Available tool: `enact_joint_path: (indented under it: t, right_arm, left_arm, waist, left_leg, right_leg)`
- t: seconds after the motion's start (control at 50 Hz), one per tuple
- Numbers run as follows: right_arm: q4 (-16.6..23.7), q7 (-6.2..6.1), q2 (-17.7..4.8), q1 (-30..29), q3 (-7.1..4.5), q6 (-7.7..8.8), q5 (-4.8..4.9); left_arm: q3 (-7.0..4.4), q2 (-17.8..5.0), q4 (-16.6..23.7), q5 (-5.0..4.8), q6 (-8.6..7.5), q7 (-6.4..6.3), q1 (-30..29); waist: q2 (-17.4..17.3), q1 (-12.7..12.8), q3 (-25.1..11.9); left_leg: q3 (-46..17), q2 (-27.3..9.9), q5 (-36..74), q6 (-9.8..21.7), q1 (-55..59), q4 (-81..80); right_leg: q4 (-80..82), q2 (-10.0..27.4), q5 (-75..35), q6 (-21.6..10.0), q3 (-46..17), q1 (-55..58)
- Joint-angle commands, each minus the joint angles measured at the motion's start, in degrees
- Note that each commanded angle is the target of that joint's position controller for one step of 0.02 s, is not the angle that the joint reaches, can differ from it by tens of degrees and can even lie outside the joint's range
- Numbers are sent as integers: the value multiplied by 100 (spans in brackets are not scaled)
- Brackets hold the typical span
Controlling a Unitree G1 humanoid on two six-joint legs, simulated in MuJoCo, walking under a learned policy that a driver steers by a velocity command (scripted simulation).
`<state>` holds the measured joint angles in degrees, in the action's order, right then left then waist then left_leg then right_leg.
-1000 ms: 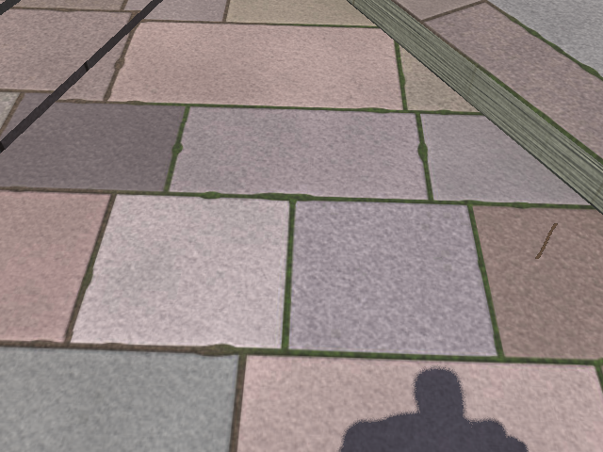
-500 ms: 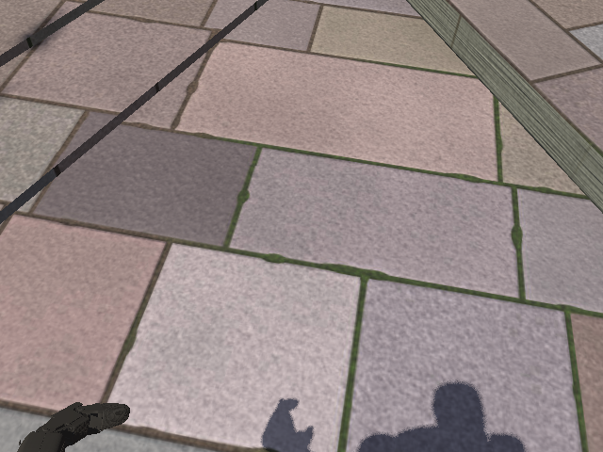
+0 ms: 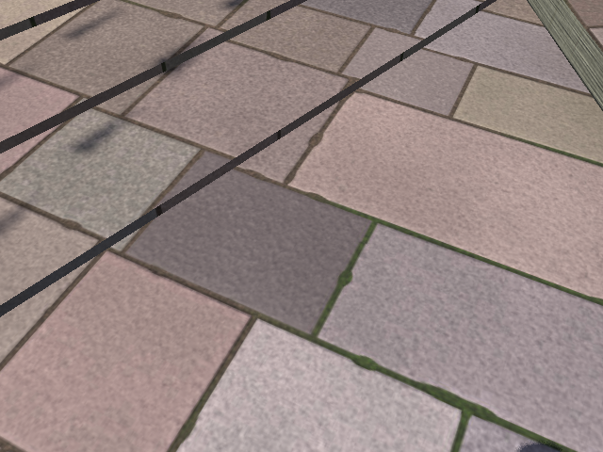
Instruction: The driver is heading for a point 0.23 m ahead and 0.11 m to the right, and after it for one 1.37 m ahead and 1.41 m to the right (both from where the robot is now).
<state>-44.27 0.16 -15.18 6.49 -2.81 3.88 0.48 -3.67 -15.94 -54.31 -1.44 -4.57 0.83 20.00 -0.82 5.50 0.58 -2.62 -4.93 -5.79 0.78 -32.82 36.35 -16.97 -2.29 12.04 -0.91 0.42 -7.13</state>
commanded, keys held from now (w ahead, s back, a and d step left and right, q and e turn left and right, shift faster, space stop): w+e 1.00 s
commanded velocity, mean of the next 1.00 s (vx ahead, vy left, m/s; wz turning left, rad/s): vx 0.50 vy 0.00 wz -0.46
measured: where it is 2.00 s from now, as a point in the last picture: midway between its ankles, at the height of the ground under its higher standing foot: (521, 299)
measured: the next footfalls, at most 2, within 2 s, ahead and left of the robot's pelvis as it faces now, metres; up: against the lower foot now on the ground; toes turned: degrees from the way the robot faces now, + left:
left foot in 0.10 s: +0.19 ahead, +0.15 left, +0.00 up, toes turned -1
right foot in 0.62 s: +0.44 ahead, -0.14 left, +0.00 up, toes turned -22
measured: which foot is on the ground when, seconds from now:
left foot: up 0.00-0.08, down 0.10-0.64, up 0.66-1.00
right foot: down 0.00-0.10, up 0.12-0.60, down 0.62-1.00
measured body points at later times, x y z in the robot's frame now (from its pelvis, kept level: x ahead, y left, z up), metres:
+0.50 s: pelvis +0.25 +0.03 -0.01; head +0.27 +0.03 +0.44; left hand +0.48 +0.23 -0.11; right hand +0.18 -0.24 -0.13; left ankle +0.15 +0.15 -0.74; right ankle +0.38 -0.15 -0.70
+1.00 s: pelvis +0.51 -0.07 +0.00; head +0.53 -0.10 +0.45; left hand +0.70 +0.15 -0.11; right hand +0.57 -0.40 -0.09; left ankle +0.75 -0.02 -0.70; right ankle +0.40 -0.12 -0.74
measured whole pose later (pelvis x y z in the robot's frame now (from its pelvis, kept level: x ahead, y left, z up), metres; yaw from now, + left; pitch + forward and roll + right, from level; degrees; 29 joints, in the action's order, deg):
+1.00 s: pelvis +0.51 -0.07 +0.00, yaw -32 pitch +3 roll +0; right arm -41.0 0.5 -16.4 2.3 -2.7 5.8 0.1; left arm -4.5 -16.2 -42.8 -1.5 -2.2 -0.4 19.3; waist -2.2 4.4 1.3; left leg -5.7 -3.4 2.0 -3.5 -35.6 32.7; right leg -21.8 -6.1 16.3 -4.0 -8.4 -7.5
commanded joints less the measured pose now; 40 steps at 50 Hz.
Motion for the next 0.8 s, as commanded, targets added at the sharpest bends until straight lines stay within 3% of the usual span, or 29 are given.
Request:
enact_joint_path:
  t: [0.02,0.06,0.08,0.1,0.12,0.14,0.16,0.2,0.22,0.26,0.32,0.42,0.5,0.52,0.56,0.58,0.6,0.62,0.64,0.66,0.68,0.7,0.72,0.74,0.76,0.8]
  right_arm:
    - [457,42,-413,-316,-64,114,34]
    - [330,29,-598,138,-155,134,38]
    - [171,-26,-834,775,-270,135,20]
    - [73,-97,-1305,1682,-406,128,-74]
    - [-34,-85,-1765,2027,-499,40,-106]
    - [-22,-48,-1280,1960,-384,79,-93]
    - [43,-27,-989,1593,-279,125,-62]
    - [126,19,-607,838,-155,182,-70]
    - [110,23,-546,677,-137,210,-109]
    - [35,12,-557,636,-165,270,-157]
    - [-121,-54,-660,794,-217,287,-178]
    - [-279,-144,-840,951,-264,217,-120]
    - [-471,-158,-954,1336,-312,81,-28]
    - [-491,-162,-999,1355,-326,36,-6]
    - [-457,-201,-1179,1273,-371,-47,29]
    - [-435,-231,-1267,1234,-394,-98,39]
    - [-416,-252,-1327,1169,-403,-143,45]
    - [-366,-270,-1298,1126,-376,-127,40]
    - [-126,-196,-615,1551,-172,-3,-196]
    - [53,-96,-482,1487,-53,267,-91]
    - [231,-21,-899,675,-175,428,156]
    - [332,-12,-863,456,-153,502,199]
    - [247,-61,-839,485,-169,509,68]
    - [200,-89,-917,592,-226,450,-39]
    - [193,-80,-914,699,-246,363,-72]
    - [245,-83,-748,730,-225,241,-128]
  left_arm:
    - [-188,-970,285,-90,-17,-22,-140]
    - [-158,-930,268,-77,35,-31,-144]
    - [-86,-727,294,-24,35,-30,-164]
    - [60,-287,445,104,10,-10,-212]
    - [152,20,606,32,-110,-32,239]
    - [-7,-616,541,-58,-130,-57,42]
    - [-81,-799,602,-114,-121,-51,-201]
    - [-116,-664,549,-41,-8,-95,-284]
    - [-127,-573,560,-26,60,-91,-264]
    - [-115,-388,629,-28,148,-61,-329]
    - [-121,-297,811,-5,198,-22,-597]
    - [-26,-136,1183,40,199,142,-1440]
    - [22,-113,1567,26,197,282,-2077]
    - [13,-143,1648,19,195,318,-2139]
    - [-66,-304,1734,16,204,358,-1974]
    - [-144,-444,1696,4,217,356,-1623]
    - [-280,-688,1554,-16,224,330,-934]
    - [-481,-1060,1321,-12,257,228,-6]
    - [-628,-1713,1226,-28,312,88,360]
    - [-553,-1705,1405,2,238,101,357]
    - [-425,-1274,1358,51,182,122,342]
    - [-368,-1073,1357,35,129,117,44]
    - [-307,-877,1439,23,108,112,-386]
    - [-245,-689,1544,67,103,94,-703]
    - [-222,-636,1629,115,102,73,-837]
    - [-252,-740,1641,89,76,21,-819]
  waist:
    - [485,-269,-23]
    - [498,-604,-138]
    - [417,-919,-414]
    - [-412,-1299,-1085]
    - [-1900,-1122,-1549]
    - [-1144,-1233,-1175]
    - [-899,-1119,-648]
    - [-698,-802,-163]
    - [-734,-668,-42]
    - [-572,-578,-33]
    - [-297,-572,2]
    - [-206,-805,287]
    - [-160,-988,498]
    - [-196,-957,484]
    - [-406,-735,216]
    - [-538,-506,-35]
    - [-547,-106,-410]
    - [-326,371,-878]
    - [1082,37,-1392]
    - [1108,-63,-2285]
    - [532,232,-1750]
    - [392,46,-1043]
    - [46,-254,-618]
    - [129,-486,-410]
    - [235,-638,-350]
    - [264,-731,-291]
  left_leg:
    - [163,211,197,25,928,-551]
    - [223,292,53,116,1811,-913]
    - [78,159,-129,247,2733,-995]
    - [-1091,-973,-352,617,4022,-1148]
    - [-3165,-2095,-1387,1337,5001,-1802]
    - [-3389,-1909,-2194,1338,4571,-2024]
    - [-2662,-1687,-2125,1109,4082,-2101]
    - [-1557,-1240,-1158,895,3216,-2416]
    - [-1131,-1122,-701,822,2880,-2573]
    - [-572,-1031,150,844,2725,-2733]
    - [8,-1070,979,914,2877,-2789]
    - [886,-971,1062,785,2905,-2928]
    - [1209,-1161,1614,718,3612,-2636]
    - [1289,-1199,2050,676,3771,-2457]
    - [1461,-1209,3973,562,3955,-1793]
    - [1521,-1193,4919,502,3985,-1200]
    - [1599,-1089,5234,395,3773,-239]
    - [1659,-863,4362,170,2849,1143]
    - [1562,-125,-256,-173,413,3272]
    - [184,738,-2937,-250,-862,4470]
    - [-303,395,-2487,-111,-1468,4551]
    - [-235,156,-1949,3,-1518,4105]
    - [-211,-67,-1604,-16,-1167,3597]
    - [-216,-208,-1387,-65,-720,3211]
    - [-230,-263,-1255,-119,-378,3032]
    - [-105,-240,-1063,-299,-173,2562]
  right_leg:
    - [544,1499,-439,-957,-1142,-461]
    - [73,1376,-338,-737,-1161,-636]
    - [-660,1091,-513,-545,-975,-978]
    - [-2539,563,333,-219,-468,-1826]
    - [-4178,49,2087,-24,-89,-3427]
    - [-5021,320,2039,-34,-626,-3891]
    - [-5174,507,1509,-112,-705,-4091]
    - [-4858,796,679,-46,-657,-3785]
    - [-4722,900,422,-15,-670,-3517]
    - [-4635,906,-24,42,-639,-3401]
    - [-4125,875,-612,126,-730,-3661]
    - [-2682,811,-1620,67,-252,-3379]
    - [-2088,710,-1245,-154,93,-3507]
    - [-1999,641,-1011,-238,205,-3430]
    - [-1967,304,-446,-456,551,-2815]
    - [-2001,79,-142,-582,706,-2298]
    - [-1782,-136,-185,-757,751,-1344]
    - [-1385,-139,-514,-1001,386,272]
    - [-1411,1332,-547,-1753,-2088,2429]
    - [-349,2259,293,-2570,-4862,3276]
    - [-32,2065,219,-2174,-4202,2973]
    - [-3,1833,-97,-1941,-3362,2121]
    - [53,1562,-567,-1743,-2742,1195]
    - [167,1368,-1043,-1655,-2315,494]
    - [307,1242,-1250,-1637,-2157,41]
    - [435,1121,-1696,-1673,-1852,-479]
Velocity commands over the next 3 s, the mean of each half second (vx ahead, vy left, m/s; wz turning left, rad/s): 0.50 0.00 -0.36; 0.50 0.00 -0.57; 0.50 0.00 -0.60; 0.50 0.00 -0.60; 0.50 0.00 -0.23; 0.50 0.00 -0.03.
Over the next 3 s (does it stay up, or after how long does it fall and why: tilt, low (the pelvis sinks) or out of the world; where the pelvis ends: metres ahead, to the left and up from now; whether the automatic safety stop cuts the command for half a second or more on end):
stays up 1.07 -0.91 0.00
